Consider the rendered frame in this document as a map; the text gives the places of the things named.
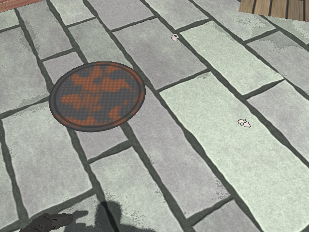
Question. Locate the robot left hand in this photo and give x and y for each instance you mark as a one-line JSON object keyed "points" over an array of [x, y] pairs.
{"points": [[47, 222]]}

